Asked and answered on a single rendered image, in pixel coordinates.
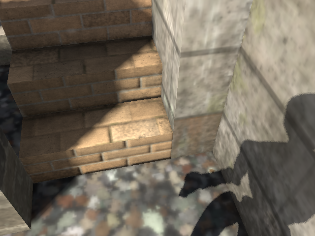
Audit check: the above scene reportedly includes stairs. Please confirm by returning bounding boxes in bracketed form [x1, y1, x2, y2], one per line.
[0, 0, 173, 184]

